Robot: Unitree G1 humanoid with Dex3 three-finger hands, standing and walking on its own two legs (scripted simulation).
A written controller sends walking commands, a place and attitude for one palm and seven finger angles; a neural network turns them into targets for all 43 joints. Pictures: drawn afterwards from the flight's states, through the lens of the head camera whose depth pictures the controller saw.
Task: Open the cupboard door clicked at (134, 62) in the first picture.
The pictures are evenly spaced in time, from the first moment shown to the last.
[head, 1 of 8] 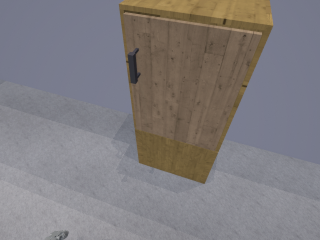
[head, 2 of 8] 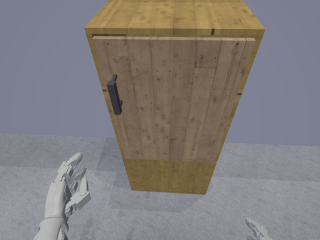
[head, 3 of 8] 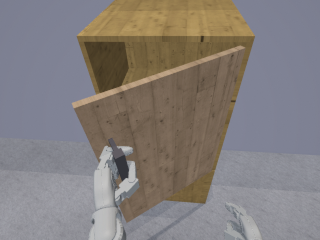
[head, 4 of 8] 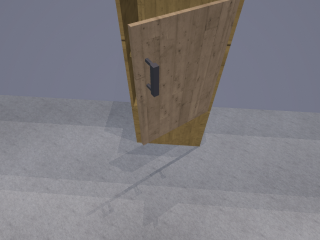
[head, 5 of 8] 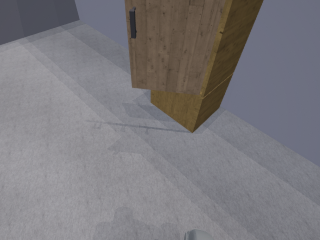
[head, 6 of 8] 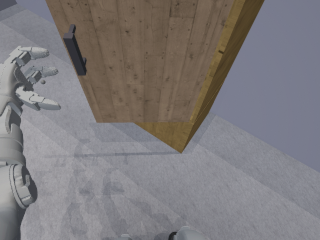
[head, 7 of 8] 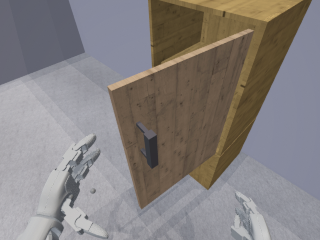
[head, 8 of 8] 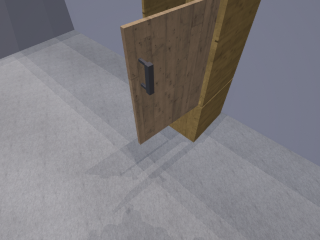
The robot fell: no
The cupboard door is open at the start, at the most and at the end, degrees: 0 83 82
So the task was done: yes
